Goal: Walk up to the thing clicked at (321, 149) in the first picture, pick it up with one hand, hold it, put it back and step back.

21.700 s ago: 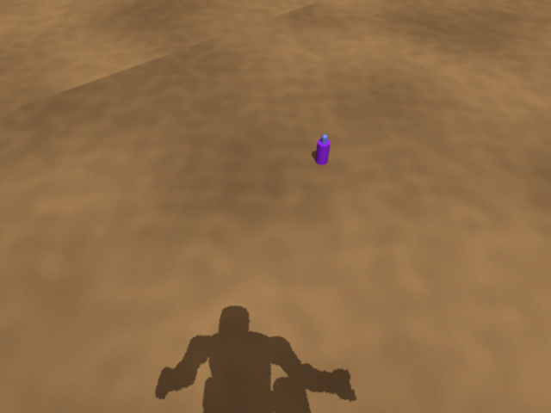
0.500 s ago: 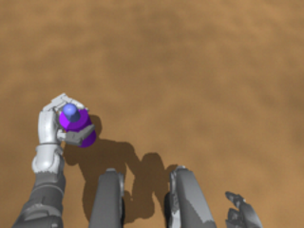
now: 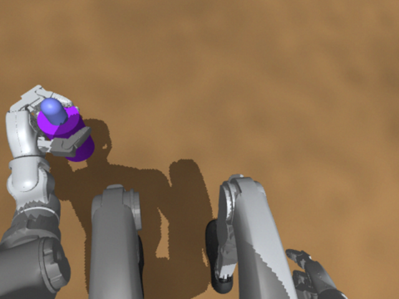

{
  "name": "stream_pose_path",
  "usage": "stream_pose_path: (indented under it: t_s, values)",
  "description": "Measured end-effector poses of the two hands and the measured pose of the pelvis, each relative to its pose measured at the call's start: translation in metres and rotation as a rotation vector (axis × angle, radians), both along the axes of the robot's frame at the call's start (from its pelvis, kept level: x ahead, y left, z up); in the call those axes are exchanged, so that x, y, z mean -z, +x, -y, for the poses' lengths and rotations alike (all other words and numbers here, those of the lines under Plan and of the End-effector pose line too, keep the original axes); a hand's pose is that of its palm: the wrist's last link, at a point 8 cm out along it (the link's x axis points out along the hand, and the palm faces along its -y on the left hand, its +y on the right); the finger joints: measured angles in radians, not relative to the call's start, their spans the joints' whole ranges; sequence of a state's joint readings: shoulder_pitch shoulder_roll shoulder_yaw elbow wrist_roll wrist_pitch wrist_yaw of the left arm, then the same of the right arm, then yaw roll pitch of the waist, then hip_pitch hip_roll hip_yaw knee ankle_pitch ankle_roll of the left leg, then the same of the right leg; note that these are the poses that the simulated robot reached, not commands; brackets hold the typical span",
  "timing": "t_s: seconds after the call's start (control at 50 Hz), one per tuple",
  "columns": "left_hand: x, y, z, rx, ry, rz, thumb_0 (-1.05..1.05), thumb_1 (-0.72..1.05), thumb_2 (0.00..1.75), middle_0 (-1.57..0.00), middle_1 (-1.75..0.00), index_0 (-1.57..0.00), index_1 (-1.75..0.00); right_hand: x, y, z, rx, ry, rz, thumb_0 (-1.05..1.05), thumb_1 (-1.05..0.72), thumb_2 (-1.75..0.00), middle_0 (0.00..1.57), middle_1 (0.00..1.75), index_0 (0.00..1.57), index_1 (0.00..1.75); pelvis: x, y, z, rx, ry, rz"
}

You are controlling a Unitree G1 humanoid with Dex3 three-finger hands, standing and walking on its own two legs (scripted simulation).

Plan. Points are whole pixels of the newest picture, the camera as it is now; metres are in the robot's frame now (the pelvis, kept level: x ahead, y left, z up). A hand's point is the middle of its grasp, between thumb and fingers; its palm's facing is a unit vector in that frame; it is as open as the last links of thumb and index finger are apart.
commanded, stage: crouch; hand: left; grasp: from the side
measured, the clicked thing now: (65, 128) +0.44 +0.23 -0.09
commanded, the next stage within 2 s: lower in 0.64 s
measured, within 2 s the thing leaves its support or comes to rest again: neither
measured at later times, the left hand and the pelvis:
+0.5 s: hand (74, 132) +0.45 +0.24 -0.15, palm faces +0.11 -0.99 -0.05, open 8.1 cm; pelvis -0.01 +0.01 -0.06, yaw -4 degrees
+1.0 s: hand (84, 135) +0.46 +0.23 -0.21, palm faces +0.13 -0.99 -0.02, open 8.1 cm; pelvis -0.01 +0.01 -0.08, yaw -7 degrees
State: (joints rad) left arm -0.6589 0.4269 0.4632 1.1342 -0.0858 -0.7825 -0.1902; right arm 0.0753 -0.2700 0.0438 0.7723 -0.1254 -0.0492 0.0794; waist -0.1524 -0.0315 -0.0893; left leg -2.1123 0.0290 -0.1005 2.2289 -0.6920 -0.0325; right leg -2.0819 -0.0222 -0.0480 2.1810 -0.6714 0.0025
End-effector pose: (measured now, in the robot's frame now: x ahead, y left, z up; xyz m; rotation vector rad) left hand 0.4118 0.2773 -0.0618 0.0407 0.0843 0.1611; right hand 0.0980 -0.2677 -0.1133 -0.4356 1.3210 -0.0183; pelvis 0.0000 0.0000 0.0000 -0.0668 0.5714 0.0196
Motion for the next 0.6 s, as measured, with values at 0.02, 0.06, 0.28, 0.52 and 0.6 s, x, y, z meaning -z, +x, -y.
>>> stream_pose_path:
  t_s: [0.02,0.06,0.28,0.52,0.6]
  values:
    - [0.004,0.002,-0.001,0.002,0.003,-0.002,0.03,-0.26,1.04,-0.75,-1.03,-0.93,-1.13,0.004,-0.004,0.001,0.002,-0.004,-0.007,0.0,-0.93,-0.92,0.2,0.3,0.2,0.3,0.004,-0.001,0.0,0.001,-0.002,0.004]
    - [0.012,0.005,-0.001,0.008,0.007,-0.002,0.03,-0.26,1.04,-0.75,-1.03,-0.93,-1.13,0.01,-0.01,0.002,0.007,-0.009,-0.018,0.0,-0.93,-0.92,0.2,0.3,0.2,0.3,0.013,-0.003,-0.001,0.003,-0.006,0.013]
    - [0.056,0.017,-0.005,0.019,-0.019,-0.004,0.03,-0.26,1.04,-0.75,-1.03,-0.94,-1.13,0.032,-0.033,0.001,-0.001,-0.04,-0.074,0.0,-0.92,-0.91,0.2,0.3,0.21,0.3,0.046,-0.005,-0.005,0.02,-0.039,0.05]
    - [0.089,0.016,-0.01,0.051,-0.006,-0.028,0.03,-0.26,1.04,-0.75,-1.03,-0.94,-1.13,0.04,-0.027,-0.002,-0.068,-0.063,-0.106,0.0,-0.92,-0.91,0.2,0.3,0.21,0.3,0.062,-0.005,-0.009,0.025,-0.067,0.076]
    - [0.097,0.017,-0.008,0.047,-0.017,-0.034,0.03,-0.26,1.04,-0.75,-1.03,-0.94,-1.13,0.041,-0.022,-0.002,-0.093,-0.069,-0.104,0.0,-0.92,-0.91,0.2,0.3,0.21,0.3,0.065,-0.005,-0.009,0.029,-0.075,0.087]
